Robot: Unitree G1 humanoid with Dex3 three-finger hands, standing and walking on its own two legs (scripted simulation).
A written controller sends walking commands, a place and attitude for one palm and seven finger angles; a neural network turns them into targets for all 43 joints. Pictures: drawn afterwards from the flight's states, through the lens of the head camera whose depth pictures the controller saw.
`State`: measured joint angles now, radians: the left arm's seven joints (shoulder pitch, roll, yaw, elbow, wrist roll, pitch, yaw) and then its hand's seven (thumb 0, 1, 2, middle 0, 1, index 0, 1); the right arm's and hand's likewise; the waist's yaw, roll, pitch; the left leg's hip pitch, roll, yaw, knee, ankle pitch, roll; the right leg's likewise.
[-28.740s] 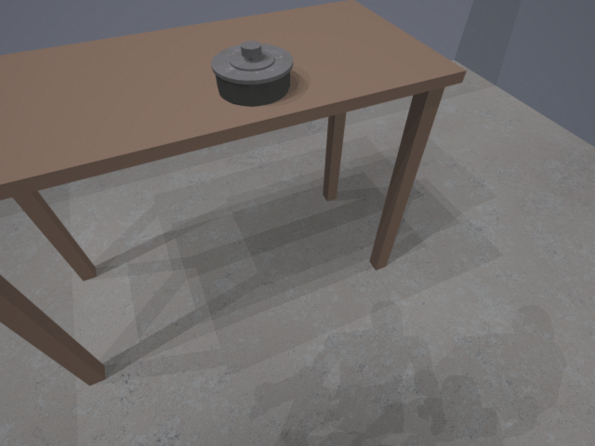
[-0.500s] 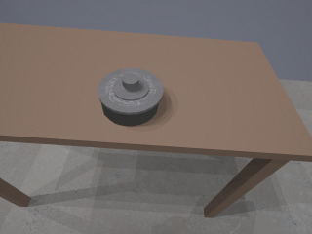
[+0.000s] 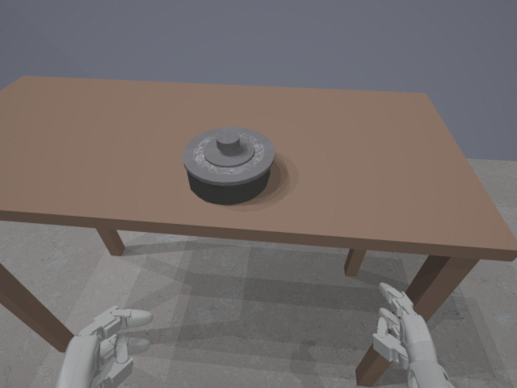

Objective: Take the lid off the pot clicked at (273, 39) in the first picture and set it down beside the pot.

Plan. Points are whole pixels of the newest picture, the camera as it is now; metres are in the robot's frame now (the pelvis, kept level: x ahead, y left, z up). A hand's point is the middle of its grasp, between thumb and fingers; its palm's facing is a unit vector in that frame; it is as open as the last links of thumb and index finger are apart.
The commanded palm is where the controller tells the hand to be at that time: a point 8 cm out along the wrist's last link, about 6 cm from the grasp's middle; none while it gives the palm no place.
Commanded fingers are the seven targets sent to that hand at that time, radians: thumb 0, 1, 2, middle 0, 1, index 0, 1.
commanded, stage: lift the closed hand beside the body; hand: left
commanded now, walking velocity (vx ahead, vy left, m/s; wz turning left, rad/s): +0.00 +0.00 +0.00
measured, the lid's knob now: (228, 141) +0.49 +0.11 +0.16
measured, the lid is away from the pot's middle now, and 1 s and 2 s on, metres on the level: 0.00 0.00 0.00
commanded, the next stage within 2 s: raise the hand higher, near the body in 0.22 s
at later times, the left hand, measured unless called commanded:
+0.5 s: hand (80, 326) +0.15 +0.22 +0.13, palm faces +0.31 -0.83 -0.47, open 3.1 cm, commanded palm +0.08 +0.26 +0.16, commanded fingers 0.00 0.90 0.90 -1.30 -1.50 -1.30 -1.50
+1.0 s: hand (58, 276) +0.17 +0.22 +0.20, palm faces +0.40 -0.82 -0.42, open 3.1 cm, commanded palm +0.12 +0.26 +0.22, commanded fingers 0.00 0.90 0.90 -1.30 -1.50 -1.30 -1.50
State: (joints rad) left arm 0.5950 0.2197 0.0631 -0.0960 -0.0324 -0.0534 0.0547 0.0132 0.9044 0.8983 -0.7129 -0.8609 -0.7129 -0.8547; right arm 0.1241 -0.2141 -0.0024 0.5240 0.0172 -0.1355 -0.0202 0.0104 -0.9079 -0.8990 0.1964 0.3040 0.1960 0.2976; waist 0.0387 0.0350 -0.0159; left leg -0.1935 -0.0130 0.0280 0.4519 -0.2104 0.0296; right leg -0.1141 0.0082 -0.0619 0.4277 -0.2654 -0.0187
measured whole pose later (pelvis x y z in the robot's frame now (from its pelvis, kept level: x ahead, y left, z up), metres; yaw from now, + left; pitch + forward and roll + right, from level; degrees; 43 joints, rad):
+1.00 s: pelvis +0.01 +0.00 +0.00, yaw -1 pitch -6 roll -1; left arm 0.56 0.35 0.34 -0.62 -0.07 -0.16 0.06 0.02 0.89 0.90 -1.31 -1.50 -1.31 -1.50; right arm 0.16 -0.20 0.02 0.60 0.01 -0.17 -0.04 0.01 -0.90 -0.90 0.20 0.30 0.20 0.30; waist 0.09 0.06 0.02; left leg -0.12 0.00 0.03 0.45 -0.23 0.02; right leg -0.03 0.02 -0.05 0.39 -0.26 -0.02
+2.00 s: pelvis -0.05 +0.01 +0.00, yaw +1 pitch -4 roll -1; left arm -0.16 0.76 0.08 -0.23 0.69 0.12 -0.45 0.00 -0.13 1.56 -1.02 -0.39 -1.02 -0.38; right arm 0.10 -0.29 0.05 0.57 0.06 0.04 0.01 0.01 -0.90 -0.90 0.20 0.30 0.20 0.30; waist 0.08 0.14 0.02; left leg -0.24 -0.04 0.02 0.44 -0.13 0.05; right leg -0.18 -0.02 -0.07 0.46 -0.21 0.00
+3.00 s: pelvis -0.03 +0.01 +0.00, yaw +1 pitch -2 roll +0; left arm -0.69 0.59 -0.19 0.15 0.80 0.25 -0.49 0.00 -0.38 1.69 -0.89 -0.09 -0.89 -0.08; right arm 0.11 -0.29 0.05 0.61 0.06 0.08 0.02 0.01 -0.91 -0.90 0.20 0.30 0.20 0.30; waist 0.04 0.12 0.01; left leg -0.26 -0.05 0.03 0.45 -0.15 0.05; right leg -0.22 -0.03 -0.06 0.51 -0.26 -0.01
